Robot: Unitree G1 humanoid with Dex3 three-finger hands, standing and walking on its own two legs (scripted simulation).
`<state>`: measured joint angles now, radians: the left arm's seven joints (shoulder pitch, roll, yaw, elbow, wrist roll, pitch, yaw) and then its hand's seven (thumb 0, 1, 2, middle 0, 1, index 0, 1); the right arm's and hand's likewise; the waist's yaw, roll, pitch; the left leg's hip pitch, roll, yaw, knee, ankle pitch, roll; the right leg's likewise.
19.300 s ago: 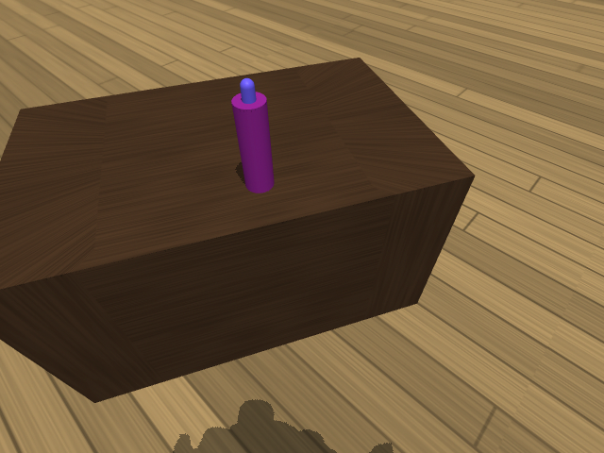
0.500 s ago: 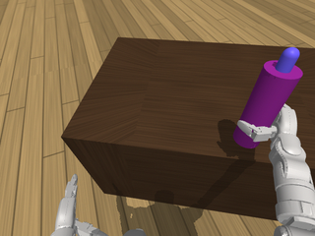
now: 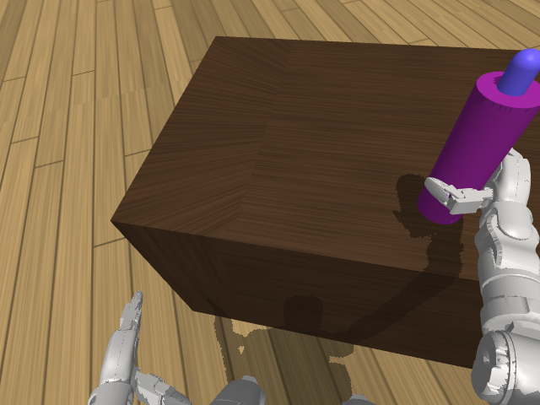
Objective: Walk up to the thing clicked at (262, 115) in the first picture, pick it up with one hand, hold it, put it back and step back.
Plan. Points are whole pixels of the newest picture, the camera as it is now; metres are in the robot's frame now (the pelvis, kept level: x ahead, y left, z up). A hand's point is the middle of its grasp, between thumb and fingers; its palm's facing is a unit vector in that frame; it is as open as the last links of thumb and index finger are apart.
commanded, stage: crouch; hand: right
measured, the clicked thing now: (475, 147) +0.46 -0.20 +0.13
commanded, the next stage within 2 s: lower in 0.26 s
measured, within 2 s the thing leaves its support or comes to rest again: neither
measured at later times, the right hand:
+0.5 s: hand (462, 180) +0.47 -0.22 +0.05, palm faces +0.23 +0.97 -0.02, open 10.1 cm
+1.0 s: hand (456, 197) +0.47 -0.23 +0.00, palm faces +0.24 +0.97 -0.03, open 10.1 cm
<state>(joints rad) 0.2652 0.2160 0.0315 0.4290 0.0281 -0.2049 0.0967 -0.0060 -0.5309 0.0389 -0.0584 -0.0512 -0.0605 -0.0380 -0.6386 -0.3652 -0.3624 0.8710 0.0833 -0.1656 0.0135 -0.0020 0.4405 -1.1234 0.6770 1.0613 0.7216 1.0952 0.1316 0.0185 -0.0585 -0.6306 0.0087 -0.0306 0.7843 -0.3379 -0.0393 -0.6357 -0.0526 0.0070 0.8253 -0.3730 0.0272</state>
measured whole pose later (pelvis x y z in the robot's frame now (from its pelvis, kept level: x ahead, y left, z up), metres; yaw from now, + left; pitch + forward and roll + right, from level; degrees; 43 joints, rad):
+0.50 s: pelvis -0.01 +0.00 -0.01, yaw +0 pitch +14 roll +2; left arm 0.29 0.23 0.02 0.34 0.04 -0.17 0.06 -0.01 -0.53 0.04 -0.06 -0.05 -0.05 -0.04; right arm -0.72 -0.43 -0.41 1.04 0.05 -0.29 0.03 0.00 0.44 -1.12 0.68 1.06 0.72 1.09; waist 0.16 0.02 -0.08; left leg -0.74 0.00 -0.02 0.86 -0.36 -0.04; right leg -0.76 -0.06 0.02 0.92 -0.40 0.03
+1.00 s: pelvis -0.02 -0.01 -0.04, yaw +1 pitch +18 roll +3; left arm 0.32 0.25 0.02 0.18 0.08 -0.14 0.03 -0.01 -0.54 0.05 -0.06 -0.05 -0.06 -0.05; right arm -0.74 -0.47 -0.45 1.09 0.02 -0.37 0.00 0.00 0.44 -1.13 0.68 1.06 0.72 1.09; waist 0.20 0.03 -0.09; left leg -0.92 -0.01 -0.02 0.99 -0.39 -0.05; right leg -0.94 -0.06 0.03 1.08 -0.45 0.02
